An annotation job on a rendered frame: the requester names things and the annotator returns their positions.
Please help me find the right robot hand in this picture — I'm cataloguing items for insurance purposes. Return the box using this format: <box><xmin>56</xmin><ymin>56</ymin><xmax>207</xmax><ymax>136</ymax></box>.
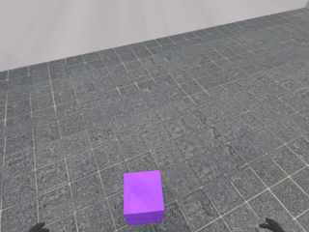
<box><xmin>259</xmin><ymin>217</ymin><xmax>285</xmax><ymax>232</ymax></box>

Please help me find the left robot hand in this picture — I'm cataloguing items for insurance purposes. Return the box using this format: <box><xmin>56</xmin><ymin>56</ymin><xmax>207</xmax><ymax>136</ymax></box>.
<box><xmin>28</xmin><ymin>222</ymin><xmax>49</xmax><ymax>232</ymax></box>

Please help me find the carton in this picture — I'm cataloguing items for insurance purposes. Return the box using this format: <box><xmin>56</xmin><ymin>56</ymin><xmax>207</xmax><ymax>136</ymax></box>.
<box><xmin>124</xmin><ymin>170</ymin><xmax>165</xmax><ymax>226</ymax></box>

